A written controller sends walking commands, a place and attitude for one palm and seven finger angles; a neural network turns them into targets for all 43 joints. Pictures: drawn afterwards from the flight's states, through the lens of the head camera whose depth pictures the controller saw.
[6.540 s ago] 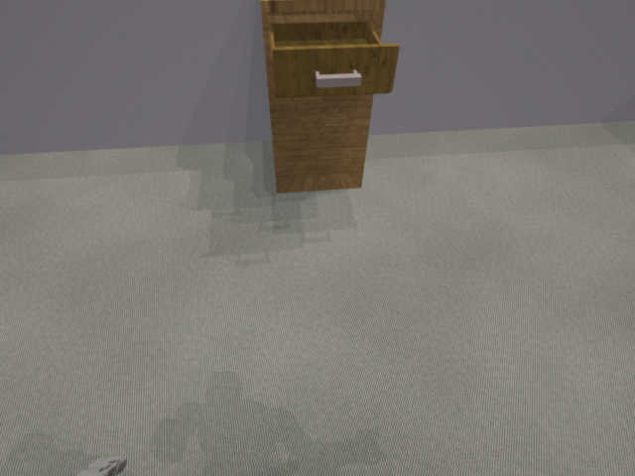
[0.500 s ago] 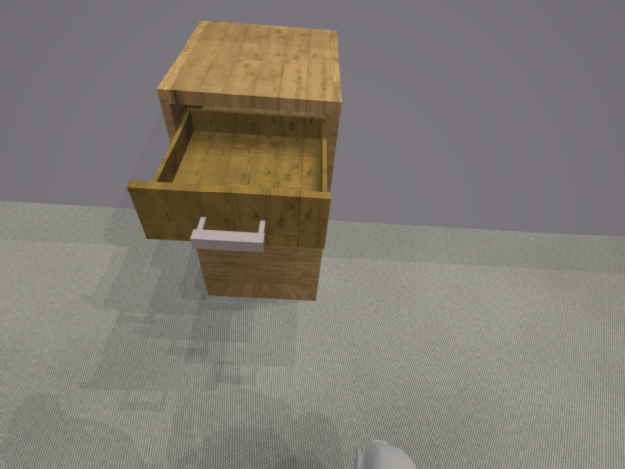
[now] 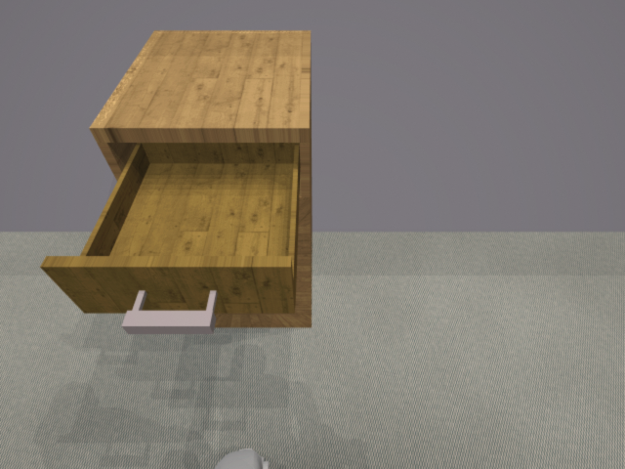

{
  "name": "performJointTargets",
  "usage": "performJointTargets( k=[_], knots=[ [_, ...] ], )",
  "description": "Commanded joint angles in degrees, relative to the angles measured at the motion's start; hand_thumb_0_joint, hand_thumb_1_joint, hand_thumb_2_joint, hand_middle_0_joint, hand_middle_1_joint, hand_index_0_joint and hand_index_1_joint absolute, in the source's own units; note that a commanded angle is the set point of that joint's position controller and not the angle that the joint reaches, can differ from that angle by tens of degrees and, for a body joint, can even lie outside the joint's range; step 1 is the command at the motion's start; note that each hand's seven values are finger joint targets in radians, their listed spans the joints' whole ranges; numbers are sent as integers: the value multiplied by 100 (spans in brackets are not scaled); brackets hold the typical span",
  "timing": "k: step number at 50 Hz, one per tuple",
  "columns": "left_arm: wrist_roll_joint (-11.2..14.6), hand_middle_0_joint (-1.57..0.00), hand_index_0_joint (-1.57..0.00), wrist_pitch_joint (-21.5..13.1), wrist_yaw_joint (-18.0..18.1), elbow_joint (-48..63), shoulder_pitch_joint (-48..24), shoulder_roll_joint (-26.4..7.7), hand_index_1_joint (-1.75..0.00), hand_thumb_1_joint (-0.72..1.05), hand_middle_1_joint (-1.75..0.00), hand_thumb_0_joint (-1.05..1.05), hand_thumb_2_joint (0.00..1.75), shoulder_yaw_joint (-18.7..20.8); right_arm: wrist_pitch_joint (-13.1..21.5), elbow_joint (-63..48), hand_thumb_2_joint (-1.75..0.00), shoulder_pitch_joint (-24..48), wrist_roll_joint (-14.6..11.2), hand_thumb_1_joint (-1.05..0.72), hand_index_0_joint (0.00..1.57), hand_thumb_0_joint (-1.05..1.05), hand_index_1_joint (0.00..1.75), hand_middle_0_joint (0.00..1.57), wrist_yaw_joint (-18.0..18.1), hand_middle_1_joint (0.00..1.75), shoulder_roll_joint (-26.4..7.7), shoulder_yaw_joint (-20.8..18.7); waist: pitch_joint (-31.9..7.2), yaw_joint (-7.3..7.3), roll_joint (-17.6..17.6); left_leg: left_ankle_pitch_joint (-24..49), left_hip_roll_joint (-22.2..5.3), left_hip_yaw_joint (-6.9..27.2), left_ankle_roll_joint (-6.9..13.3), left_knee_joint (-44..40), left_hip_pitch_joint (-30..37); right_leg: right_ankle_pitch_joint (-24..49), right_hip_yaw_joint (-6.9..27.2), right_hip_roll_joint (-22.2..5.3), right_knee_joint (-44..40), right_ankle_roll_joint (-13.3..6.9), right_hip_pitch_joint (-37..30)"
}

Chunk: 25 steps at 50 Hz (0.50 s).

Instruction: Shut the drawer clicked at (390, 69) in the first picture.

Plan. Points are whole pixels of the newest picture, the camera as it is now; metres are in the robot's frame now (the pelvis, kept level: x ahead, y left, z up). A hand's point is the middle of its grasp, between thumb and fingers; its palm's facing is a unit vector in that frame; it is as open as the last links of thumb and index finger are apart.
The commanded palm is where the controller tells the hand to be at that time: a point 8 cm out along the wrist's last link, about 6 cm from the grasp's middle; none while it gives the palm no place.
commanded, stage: come to a stop and stand still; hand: left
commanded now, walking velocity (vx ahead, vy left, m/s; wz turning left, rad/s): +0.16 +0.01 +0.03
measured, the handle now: (173, 309) +0.35 +0.23 -0.05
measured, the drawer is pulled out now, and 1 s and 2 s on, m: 0.29 0.29 0.29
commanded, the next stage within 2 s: none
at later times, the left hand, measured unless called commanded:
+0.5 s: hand out of the picture +0.05 +0.20 -0.18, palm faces +0.01 -0.97 -0.26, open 7.3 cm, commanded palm none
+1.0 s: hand out of the picture +0.00 +0.11 -0.17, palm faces +0.06 -0.97 -0.22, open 7.2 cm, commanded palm none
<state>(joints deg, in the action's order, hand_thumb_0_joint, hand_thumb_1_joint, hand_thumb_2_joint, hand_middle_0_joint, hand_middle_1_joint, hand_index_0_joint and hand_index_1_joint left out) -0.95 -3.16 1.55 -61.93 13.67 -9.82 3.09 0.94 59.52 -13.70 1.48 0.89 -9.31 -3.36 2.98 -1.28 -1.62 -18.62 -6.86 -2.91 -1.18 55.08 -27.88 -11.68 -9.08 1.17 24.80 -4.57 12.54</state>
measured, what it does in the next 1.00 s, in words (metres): steps on the spot: left foot, then right foot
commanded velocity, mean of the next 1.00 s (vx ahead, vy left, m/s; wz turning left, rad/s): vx -0.09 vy -0.03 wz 0.00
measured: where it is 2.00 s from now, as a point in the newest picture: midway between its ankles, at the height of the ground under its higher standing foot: outside the picture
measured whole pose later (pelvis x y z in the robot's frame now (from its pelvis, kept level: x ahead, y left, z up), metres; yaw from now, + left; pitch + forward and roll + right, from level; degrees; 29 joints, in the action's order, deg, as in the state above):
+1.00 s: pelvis -0.04 -0.08 +0.00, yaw -1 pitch -1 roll +0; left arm 0.1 0.0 2.3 -61.9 12.2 -8.8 2.2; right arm -1.3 65.5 -17.4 1.1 2.1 -7.4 -1.2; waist 1.7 0.1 -0.8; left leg -17.3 -2.9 0.5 -2.7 25.0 -6.6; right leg -10.3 -7.5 3.4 24.1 -5.5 13.2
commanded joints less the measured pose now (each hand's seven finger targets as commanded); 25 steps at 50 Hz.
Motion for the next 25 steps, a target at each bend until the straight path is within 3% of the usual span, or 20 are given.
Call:
performJointTargets(
  k=[1, 3, 4, 5, 6, 7, 8, 9, 10, 11, 13, 15, 18, 20, 23, 25],
  knots=[
    [-20, -20, -20, -100, -66, 64, 489, -569, -30, 90, -30, 0, 90, 49, 42, -54, -90, -343, -24, -90, 20, 0, 30, 20, -101, 30, 41, 70, -68, 147, 790, 235, 103, -154, -89, -1028, 523, 1100, 1206, -1500, -1230, -575, 126],
    [-29, -20, -20, -83, -58, -22, 640, -559, -30, 90, -30, 0, 90, 33, 91, -107, -90, -26, -43, -90, 20, 0, 30, 20, -79, 30, 7, 94, -107, 250, 793, 176, 206, -142, -118, -1574, 709, 1826, 1272, -1526, -993, -550, -172],
    [-14, -20, -20, -52, -34, -37, 592, -517, -30, 90, -30, 0, 90, 8, 97, -74, -90, 15, -55, -90, 20, 0, 30, 20, -40, 30, -7, 132, -139, 207, 765, 345, 246, -80, -138, -1952, 995, 2249, 1160, -1441, -789, -460, -200],
    [9, -20, -20, -22, -9, -65, 567, -454, -30, 90, -30, 0, 90, -20, 107, 3, -90, -65, -62, -90, 20, 0, 30, 20, -8, 30, -22, 159, -241, 149, 653, 776, 300, -53, -150, -2488, 1415, 2502, 1041, -1281, -525, -313, -237],
    [35, -20, -20, 10, 13, -98, 539, -438, -30, 90, -30, 0, 90, -59, 126, 83, -90, -229, -74, -90, 20, 0, 30, 20, 11, 30, -100, 159, -398, 64, 526, 1659, 250, 12, -140, -3088, 1960, 2426, 897, -1103, -198, -86, -174],
    [51, -20, -20, 43, 29, -110, 705, -292, -30, 90, -30, 0, 90, -114, 186, 118, -90, -330, -67, -90, 20, 0, 30, 20, 50, 30, -367, 136, -653, 104, 33, 3236, -138, 256, -30, -3116, 2534, 1889, 817, -856, 53, 173, 1],
    [60, -20, -20, 83, 59, -108, 871, -188, -30, 90, -30, 0, 90, -154, 195, 112, -90, -363, -92, -90, 20, 0, 30, 20, 88, 30, -635, 94, -768, 144, -319, 4716, -714, 625, 241, -2930, 2841, 897, 741, -669, 120, 366, 169],
    [47, -20, -20, 137, 105, -139, 937, -130, -30, 90, -30, 0, 90, -168, 125, 111, -90, -251, -98, -90, 20, 0, 30, 20, 121, 30, -764, 69, -560, 171, -410, 4937, -929, 614, 445, -2936, 2683, 104, 697, -606, -21, 450, 175],
    [16, -20, -20, 191, 122, -149, 943, -141, -30, 90, -30, 0, 90, -178, 61, 86, -90, -102, -111, -90, 20, 0, 30, 20, 150, 30, -747, 70, -226, 178, -340, 4680, -893, 535, 476, -3008, 2484, -84, 736, -579, -113, 471, 247],
    [16, -20, -20, 261, 117, -138, 889, -231, -30, 90, -30, 0, 90, -156, 30, 64, -90, 6, -125, -90, 20, 0, 30, 20, 187, 30, -701, 73, -163, 172, -740, 4772, -851, 646, 516, -3183, 2332, -17, 639, -580, 64, 524, 182],
    [25, -20, -20, 363, 91, -66, 899, -388, -30, 90, -30, 0, 90, -106, -33, 28, -90, 66, -143, -90, 20, 0, 30, 20, 240, 30, -783, 39, 37, 191, -1119, 5115, -1074, 830, 752, -3522, 2120, -851, 601, -500, 823, 547, 233],
    [0, -20, -20, 461, 80, 23, 912, -429, -30, 90, -30, 0, 90, -46, -76, 7, -90, -56, -106, -90, 20, 0, 30, 20, 304, 30, -895, -42, -125, 126, -992, 5614, -1379, 1003, 1081, -3556, 2350, -1738, 732, -449, 1871, 553, 701],
    [-19, -20, -20, 530, 79, 174, 833, -417, -30, 90, -30, 0, 90, 55, -141, -127, -90, 92, -75, -90, 20, 0, 30, 20, 326, 30, -970, -129, -484, 131, -533, 5464, -1494, 896, 1340, -3350, 2434, -1964, 1014, -395, 3074, 552, 1072],
    [-17, -20, -20, 555, 76, 294, 755, -347, -30, 90, -30, 0, 90, 123, -169, -242, -90, 226, -35, -90, 20, 0, 30, 20, 292, 30, -962, -204, -740, 152, -503, 4954, -1366, 740, 1282, -3285, 2430, -1798, 1055, -356, 3327, 599, 1180],
    [-8, -20, -20, 561, 47, 453, 667, -254, -30, 90, -30, 0, 90, 119, -167, -360, -90, 397, -8, -90, 20, 0, 30, 20, 230, 30, -986, -229, -854, 181, -472, 3909, -1255, 639, 1149, -3345, 2036, -1636, 910, -363, 2691, 586, 811],
    [-9, -20, -20, 529, 30, 464, 745, -198, -30, 90, -30, 0, 90, 99, -190, -356, -90, 511, 10, -90, 20, 0, 30, 20, 168, 30, -1008, -243, -821, 219, -913, 2883, -1112, 626, 1001, -3401, 1707, -1353, 706, -369, 1778, 546, 335]
  ],
)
